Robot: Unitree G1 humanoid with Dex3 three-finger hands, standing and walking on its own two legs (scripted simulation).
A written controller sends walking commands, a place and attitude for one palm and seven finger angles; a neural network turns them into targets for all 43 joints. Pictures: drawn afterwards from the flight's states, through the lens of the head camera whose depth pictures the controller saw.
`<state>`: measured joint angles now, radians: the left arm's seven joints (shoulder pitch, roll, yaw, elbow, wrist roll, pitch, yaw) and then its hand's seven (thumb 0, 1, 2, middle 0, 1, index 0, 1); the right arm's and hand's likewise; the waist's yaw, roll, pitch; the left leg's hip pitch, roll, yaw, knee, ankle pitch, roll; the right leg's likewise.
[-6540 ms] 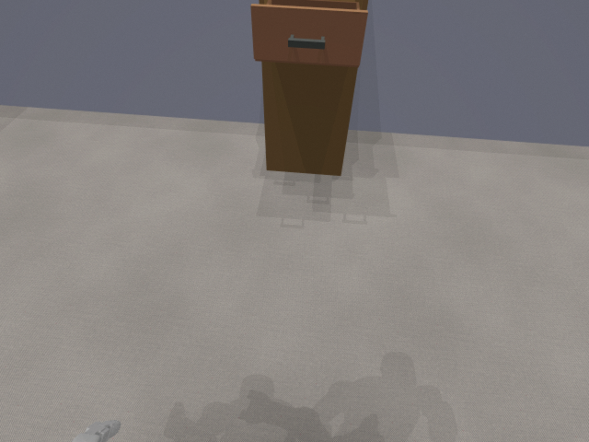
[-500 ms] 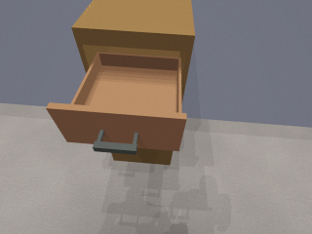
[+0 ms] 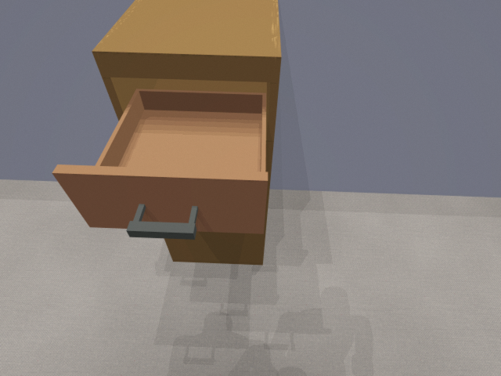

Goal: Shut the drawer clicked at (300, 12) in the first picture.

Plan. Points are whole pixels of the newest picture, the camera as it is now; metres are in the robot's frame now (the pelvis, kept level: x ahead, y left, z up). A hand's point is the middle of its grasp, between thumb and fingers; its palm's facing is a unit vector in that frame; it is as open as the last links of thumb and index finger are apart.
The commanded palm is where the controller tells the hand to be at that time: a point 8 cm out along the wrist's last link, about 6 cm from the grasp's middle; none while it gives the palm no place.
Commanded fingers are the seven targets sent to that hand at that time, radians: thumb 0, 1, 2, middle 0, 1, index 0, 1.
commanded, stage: look again from close up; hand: left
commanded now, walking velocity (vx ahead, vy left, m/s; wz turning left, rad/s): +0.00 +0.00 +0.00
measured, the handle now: (165, 220) +0.36 +0.17 +0.03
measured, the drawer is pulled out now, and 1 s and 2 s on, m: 0.30 0.30 0.30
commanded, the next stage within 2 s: shuffle to correct the standing spot in 0.60 s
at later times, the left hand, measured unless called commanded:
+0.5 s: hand out of the picture +0.04 +0.22 -0.18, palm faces +0.02 -0.98 -0.22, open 7.3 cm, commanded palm none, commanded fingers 0.00 0.90 0.90 -0.20 -0.30 -0.20 -0.30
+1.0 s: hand out of the picture +0.02 +0.20 -0.19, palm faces -0.05 -0.98 -0.20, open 7.4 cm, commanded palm none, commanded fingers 0.00 0.90 0.90 -0.20 -0.30 -0.20 -0.30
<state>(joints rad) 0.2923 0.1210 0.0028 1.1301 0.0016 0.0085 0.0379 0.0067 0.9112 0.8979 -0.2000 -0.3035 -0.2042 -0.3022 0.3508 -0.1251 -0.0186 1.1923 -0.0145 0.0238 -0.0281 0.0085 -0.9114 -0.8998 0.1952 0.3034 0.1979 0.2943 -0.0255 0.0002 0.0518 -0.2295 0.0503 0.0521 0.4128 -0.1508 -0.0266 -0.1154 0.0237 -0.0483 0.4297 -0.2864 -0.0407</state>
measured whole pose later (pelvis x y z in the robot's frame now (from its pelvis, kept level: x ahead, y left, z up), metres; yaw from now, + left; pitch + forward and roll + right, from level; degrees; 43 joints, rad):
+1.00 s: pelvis +0.03 +0.01 -0.01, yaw -3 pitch +1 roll +1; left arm 0.32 0.19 0.01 1.06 0.03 0.04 0.01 0.01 0.91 0.90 -0.20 -0.30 -0.20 -0.30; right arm 0.25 -0.15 -0.02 1.07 -0.03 0.00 -0.04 0.01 -0.91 -0.90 0.20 0.30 0.20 0.30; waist 0.00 -0.04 0.04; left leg -0.26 0.02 0.09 0.55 -0.30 0.01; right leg -0.24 -0.02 -0.05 0.63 -0.45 -0.03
